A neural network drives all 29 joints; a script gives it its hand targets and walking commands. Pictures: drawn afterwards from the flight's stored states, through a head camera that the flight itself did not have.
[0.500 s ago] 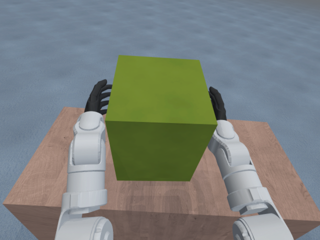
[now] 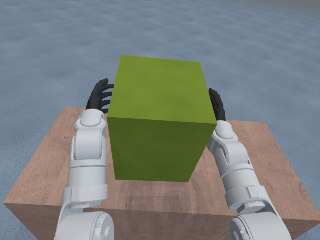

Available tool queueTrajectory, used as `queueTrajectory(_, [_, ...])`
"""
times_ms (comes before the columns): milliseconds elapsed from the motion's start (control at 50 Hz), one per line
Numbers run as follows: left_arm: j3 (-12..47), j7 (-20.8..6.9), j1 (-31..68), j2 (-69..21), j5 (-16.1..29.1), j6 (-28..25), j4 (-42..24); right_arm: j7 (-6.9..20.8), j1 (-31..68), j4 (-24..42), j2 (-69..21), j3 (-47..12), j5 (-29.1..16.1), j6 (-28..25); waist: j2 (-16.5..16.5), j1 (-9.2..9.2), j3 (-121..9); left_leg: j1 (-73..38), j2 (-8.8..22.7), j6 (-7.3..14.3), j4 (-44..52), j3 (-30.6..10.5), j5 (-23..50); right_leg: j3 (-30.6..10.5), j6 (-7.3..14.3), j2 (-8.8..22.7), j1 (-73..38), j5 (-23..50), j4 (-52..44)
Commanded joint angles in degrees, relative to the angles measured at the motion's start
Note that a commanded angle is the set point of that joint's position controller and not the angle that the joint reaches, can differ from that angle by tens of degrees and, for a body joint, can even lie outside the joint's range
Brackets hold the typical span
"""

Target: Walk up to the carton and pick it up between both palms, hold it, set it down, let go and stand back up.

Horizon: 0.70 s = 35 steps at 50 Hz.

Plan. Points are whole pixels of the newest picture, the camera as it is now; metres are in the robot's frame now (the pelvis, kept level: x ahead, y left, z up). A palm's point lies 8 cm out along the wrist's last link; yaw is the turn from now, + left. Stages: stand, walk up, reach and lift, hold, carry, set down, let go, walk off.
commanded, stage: hold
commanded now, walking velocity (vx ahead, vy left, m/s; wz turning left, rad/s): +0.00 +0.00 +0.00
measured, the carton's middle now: (156, 122) +0.39 +0.00 +0.13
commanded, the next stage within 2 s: none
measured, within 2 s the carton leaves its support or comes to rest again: neither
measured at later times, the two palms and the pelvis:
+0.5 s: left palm (96, 111) +0.37 +0.14 +0.18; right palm (215, 118) +0.36 -0.15 +0.17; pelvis +0.00 +0.00 +0.00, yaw +0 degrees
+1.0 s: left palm (92, 112) +0.36 +0.15 +0.18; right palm (214, 118) +0.36 -0.14 +0.18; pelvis +0.00 +0.00 +0.00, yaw +0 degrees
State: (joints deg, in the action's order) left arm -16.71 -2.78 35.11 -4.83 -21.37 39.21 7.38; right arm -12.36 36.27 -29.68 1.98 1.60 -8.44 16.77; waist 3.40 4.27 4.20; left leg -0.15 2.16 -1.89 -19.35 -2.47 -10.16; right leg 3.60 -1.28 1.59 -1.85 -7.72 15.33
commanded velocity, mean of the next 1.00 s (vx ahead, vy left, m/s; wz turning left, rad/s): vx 0.00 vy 0.00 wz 0.00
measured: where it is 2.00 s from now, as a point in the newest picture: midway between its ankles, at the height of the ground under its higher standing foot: outside the picture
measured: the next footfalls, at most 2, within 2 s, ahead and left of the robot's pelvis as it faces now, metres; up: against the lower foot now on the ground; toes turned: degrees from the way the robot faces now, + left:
none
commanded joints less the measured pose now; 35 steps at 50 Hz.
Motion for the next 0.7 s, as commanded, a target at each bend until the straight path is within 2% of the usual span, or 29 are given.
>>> queueTrajectory(0, [27.41, -8.26, 31.45, -29.46, 9.72, -3.66, -5.08, 5.62, 45.47, 22.02, -33.53, -23.11, -5.51, -6.07, -3.77, -0.38, -25.18, -3.43, -5.41, -0.2, 0.2, 4.82, 17.13, 2.55, -0.8, -4.9, -8.59, 10.91, -0.68])
queueTrajectory(40, [29.72, -7.66, 32.32, -30.56, 11.36, -4.16, -6.1, 5.24, 47.2, 24.89, -33.48, -24.21, -6.33, -6.52, -4.3, 0.05, -28.41, -4.75, -5.28, -0.72, -1.12, 4.41, 19.73, 2.6, -0.79, -5.25, -7.78, 12.85, -0.11])
queueTrajectory(60, [29.13, -7.51, 31.21, -29.91, 10.72, -3.9, -3.74, 5.09, 46.57, 23.99, -32.79, -23.91, -6.05, -6.18, -4.24, -0.03, -26.43, -4.23, -5.21, -0.53, -0.84, 4.29, 18.17, 2.46, -0.65, -5.21, -7.03, 11.09, -0.54])
queueTrajectory(80, [29.14, -7.33, 31.26, -30.0, 10.68, -4.11, -4.97, 5.13, 45.24, 23.0, -33.05, -24.07, -5.97, -6.06, -4.43, -0.22, -26.65, -4.2, -5.21, -0.52, -0.5, 4.26, 17.51, 2.44, -0.6, -5.16, -6.71, 10.63, -0.36])
queueTrajectory(100, [28.91, -7.26, 31.2, -29.61, 10.28, -3.69, -3.49, 5.37, 44.66, 20.84, -32.01, -22.53, -5.16, -5.67, -4.6, 0.25, -24.12, -3.63, -4.94, -0.52, 0.59, 4.4, 14.75, 2.54, -0.42, -5.17, -5.04, 7.05, -0.85])
queueTrajectory(140, [26.51, -7.8, 30.98, -28.59, 9.25, -3.34, -2.17, 5.71, 43.29, 18.47, -32.31, -20.9, -3.75, -5.28, -2.26, -0.05, -21.15, -1.52, -4.99, 0.72, 2.36, 4.82, 10.01, 2.54, -0.59, -4.57, -4.38, 4.32, -1.58])
queueTrajectory(180, [27.74, -8.07, 30.88, -29.42, 9.83, -3.12, -2.88, 5.91, 43.31, 19.25, -31.94, -20.3, -3.97, -5.56, -4.39, 0.5, -21.56, -1.45, -4.78, -0.17, 2.28, 4.41, 10.92, 2.8, -0.19, -4.5, -5.0, 5.07, -1.28])
queueTrajectory(220, [26.93, -8.16, 30.99, -28.85, 9.11, -2.96, -2.67, 5.92, 41.8, 16.91, -31.8, -19.6, -3.59, -5.0, -4.62, 1.1, -19.87, -1.58, -4.89, -0.51, 2.38, 4.55, 11.69, 2.66, -0.28, -4.44, -5.35, 5.23, -1.27])
queueTrajectory(260, [28.3, -8.12, 31.01, -29.93, 9.49, -3.04, -4.85, 5.86, 42.38, 18.86, -32.22, -20.26, -4.29, -5.35, -5.74, 1.14, -22.67, -2.78, -4.92, -1.21, 1.19, 4.49, 15.39, 2.86, -0.14, -4.87, -6.29, 7.17, -0.77])
queueTrajectory(280, [29.34, -8.04, 31.85, -29.7, 10.21, -3.24, -5.6, 5.73, 42.34, 18.96, -31.57, -20.27, -4.72, -5.14, -6.28, 1.99, -23.44, -3.73, -4.96, -1.66, 0.43, 4.54, 16.49, 2.59, -0.2, -5.03, -6.35, 7.73, -0.79])
queueTrajectory(300, [30.32, -7.95, 32.03, -30.31, 10.85, -3.49, -6.09, 5.63, 43.73, 21.23, -31.92, -21.15, -5.24, -5.57, -6.26, 1.93, -24.85, -4.45, -4.96, -1.92, -0.18, 4.35, 18.15, 2.93, -0.29, -5.29, -6.27, 8.66, -0.56])
queueTrajectory(320, [30.62, -7.73, 32.33, -30.54, 10.97, -3.56, -5.26, 5.64, 44.42, 21.19, -31.44, -20.87, -5.29, -5.58, -6.45, 2.18, -24.17, -4.3, -4.83, -2.09, -0.08, 3.78, 17.81, 3.04, -0.11, -5.23, -5.25, 7.97, -0.69])
queueTrajectory(400, [28.96, -7.74, 33.39, -29.52, 10.09, -3.77, -4.04, 5.78, 44.64, 20.26, -32.96, -20.51, -4.11, -5.58, -5.08, 1.13, -23.23, -1.7, -5.14, -0.58, 1.5, 4.46, 11.54, 2.75, -0.71, -4.45, -5.36, 5.25, -1.02])
queueTrajectory(440, [28.83, -7.44, 32.15, -29.54, 9.89, -3.94, -5.31, 5.72, 43.19, 19.91, -32.83, -21.45, -4.43, -5.57, -4.87, 1.05, -24.34, -3.19, -4.87, -0.72, 0.75, 4.16, 14.87, 2.78, -0.59, -4.76, -6.1, 8.37, -0.33])
queueTrajectory(460, [28.13, -7.51, 30.37, -29.39, 9.64, -3.58, -4.38, 5.55, 43.93, 21.48, -32.8, -22.55, -4.94, -5.69, -4.01, 0.01, -24.62, -3.22, -4.99, -0.44, 0.18, 4.13, 16.8, 2.9, -0.77, -4.83, -7.44, 10.33, -0.17])
queueTrajectory(500, [28.01, -7.67, 29.18, -28.74, 9.35, -3.33, -5.58, 5.07, 42.0, 21.32, -32.57, -23.72, -5.74, -5.08, -3.8, 0.02, -24.52, -3.75, -5.13, -0.73, -0.26, 4.22, 19.18, 2.61, -0.95, -4.95, -8.72, 13.26, 0.21])
queueTrajectory(520, [27.27, -7.98, 27.69, -28.6, 9.09, -2.78, -4.28, 4.83, 42.89, 21.79, -32.57, -24.13, -5.99, -4.92, -2.94, -0.69, -22.84, -3.59, -5.3, -0.4, -0.14, 4.42, 18.86, 2.6, -1.02, -4.9, -8.67, 13.7, -0.13])
queueTrajectory(540, [26.25, -8.2, 28.81, -27.85, 8.72, -2.65, -4.51, 4.7, 41.61, 19.55, -32.44, -23.35, -5.81, -4.23, -2.38, -0.26, -21.45, -2.69, -5.36, -0.2, 0.76, 4.32, 17.23, 2.52, -1.07, -4.65, -8.11, 12.46, -0.19])
queueTrajectory(560, [25.82, -8.44, 28.01, -27.89, 8.46, -2.34, -4.46, 4.62, 40.8, 19.78, -32.55, -23.34, -5.77, -4.15, -2.22, -0.07, -20.99, -2.87, -5.28, -0.16, 0.85, 4.27, 17.46, 2.47, -1.07, -4.59, -8.27, 13.51, -0.23])
queueTrajectory(600, [26.13, -8.81, 28.7, -27.78, 8.78, -2.17, -4.24, 4.77, 42.61, 21.22, -32.12, -23.21, -5.96, -4.43, -2.5, -0.52, -21.76, -2.38, -5.29, -0.02, 1.2, 4.65, 15.32, 2.28, -1.0, -4.62, -8.0, 10.76, -0.7])
queueTrajectory(680, [28.77, -8.46, 29.57, -28.71, 10.46, -3.09, -7.71, 4.48, 42.73, 24.14, -33.05, -24.89, -7.03, -4.97, -3.85, 0.12, -24.49, -4.71, -5.47, -0.83, -0.83, 4.56, 20.44, 2.26, -1.04, -5.04, -9.18, 15.48, -0.03])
